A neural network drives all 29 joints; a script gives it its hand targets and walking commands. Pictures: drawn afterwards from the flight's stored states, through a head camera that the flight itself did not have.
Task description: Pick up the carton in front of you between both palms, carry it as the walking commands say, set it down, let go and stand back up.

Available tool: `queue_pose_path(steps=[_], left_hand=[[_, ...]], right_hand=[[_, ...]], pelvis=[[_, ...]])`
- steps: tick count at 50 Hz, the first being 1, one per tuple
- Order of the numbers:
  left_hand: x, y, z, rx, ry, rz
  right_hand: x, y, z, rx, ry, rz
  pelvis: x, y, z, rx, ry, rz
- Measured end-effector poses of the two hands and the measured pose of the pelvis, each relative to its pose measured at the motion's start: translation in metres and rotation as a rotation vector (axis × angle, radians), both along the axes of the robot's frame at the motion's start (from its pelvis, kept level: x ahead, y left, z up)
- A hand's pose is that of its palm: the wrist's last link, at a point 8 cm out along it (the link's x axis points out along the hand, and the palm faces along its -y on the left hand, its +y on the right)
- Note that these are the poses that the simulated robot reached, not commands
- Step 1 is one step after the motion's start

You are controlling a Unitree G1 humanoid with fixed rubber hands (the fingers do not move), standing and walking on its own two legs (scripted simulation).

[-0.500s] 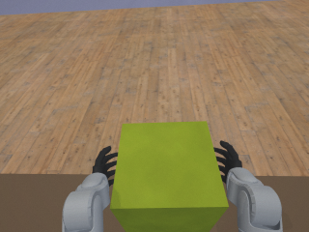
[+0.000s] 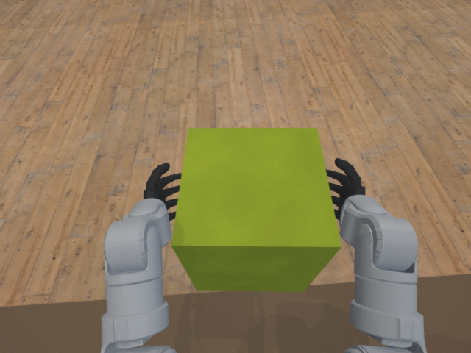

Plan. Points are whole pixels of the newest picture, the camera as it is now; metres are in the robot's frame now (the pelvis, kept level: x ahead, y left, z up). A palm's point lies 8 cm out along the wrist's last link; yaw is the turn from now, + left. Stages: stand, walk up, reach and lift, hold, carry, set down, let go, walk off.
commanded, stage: carry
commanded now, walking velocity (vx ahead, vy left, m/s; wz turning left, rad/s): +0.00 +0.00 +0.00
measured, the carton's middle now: (251, 217) +0.35 -0.01 +0.02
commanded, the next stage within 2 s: none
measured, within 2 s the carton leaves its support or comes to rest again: neither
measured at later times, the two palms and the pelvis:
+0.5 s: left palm (170, 153) +0.42 +0.12 +0.12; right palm (349, 146) +0.43 -0.18 +0.12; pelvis +0.08 -0.03 +0.01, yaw +1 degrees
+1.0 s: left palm (180, 151) +0.43 +0.11 +0.12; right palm (357, 142) +0.43 -0.19 +0.12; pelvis +0.09 -0.04 +0.01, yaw -1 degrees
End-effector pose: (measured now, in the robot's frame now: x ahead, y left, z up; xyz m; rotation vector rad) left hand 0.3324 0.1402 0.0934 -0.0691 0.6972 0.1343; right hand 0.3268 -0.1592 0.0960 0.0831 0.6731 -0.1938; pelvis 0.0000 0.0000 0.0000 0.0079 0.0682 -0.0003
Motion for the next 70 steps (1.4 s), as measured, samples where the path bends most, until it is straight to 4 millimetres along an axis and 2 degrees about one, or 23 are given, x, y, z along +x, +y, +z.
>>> queue_pose_path(steps=[6,10,17,25,34,41,47,52,60,70], left_hand=[[0.048,-0.003,0.02,0.029,-0.06,0.004],[0.065,-0.003,0.027,0.029,-0.059,0.02],[0.076,-0.007,0.026,0.01,-0.035,0.044],[0.087,-0.017,0.031,0.016,-0.038,0.037],[0.098,-0.027,0.035,0.012,-0.048,0.02],[0.098,-0.036,0.034,0.023,-0.046,0.03],[0.098,-0.034,0.025,0.009,-0.034,0.019],[0.097,-0.031,0.028,0.006,-0.04,0.017],[0.089,-0.029,0.03,0.012,-0.042,0.006],[0.066,-0.025,0.03,0.012,-0.03,0.001]], right_hand=[[0.054,-0.003,0.018,-0.002,-0.059,0.027],[0.076,-0.003,0.025,0.002,-0.058,0.039],[0.089,-0.007,0.024,0.019,-0.035,0.035],[0.099,-0.018,0.027,0.017,-0.037,0.033],[0.105,-0.028,0.035,0.01,-0.048,0.017],[0.107,-0.036,0.029,0.023,-0.045,0.025],[0.106,-0.034,0.027,0.005,-0.034,0.017],[0.104,-0.031,0.03,-0.006,-0.039,0.021],[0.093,-0.03,0.029,-0.003,-0.042,0.012],[0.068,-0.025,0.029,-0.007,-0.029,0.01]], pelvis=[[0.028,-0.005,0.001,0.004,0.023,0.0],[0.043,-0.011,0.003,0.008,0.033,0.002],[0.063,-0.019,0.009,0.011,0.035,0.004],[0.075,-0.028,0.015,0.015,0.037,0.008],[0.085,-0.032,0.017,0.013,0.024,0.004],[0.089,-0.04,0.011,0.009,0.018,-0.004],[0.09,-0.038,0.008,0.015,0.009,-0.011],[0.087,-0.038,0.009,0.016,0.012,-0.014],[0.079,-0.032,0.005,0.009,0.008,-0.014],[0.062,-0.026,0.004,0.001,-0.02,-0.015]])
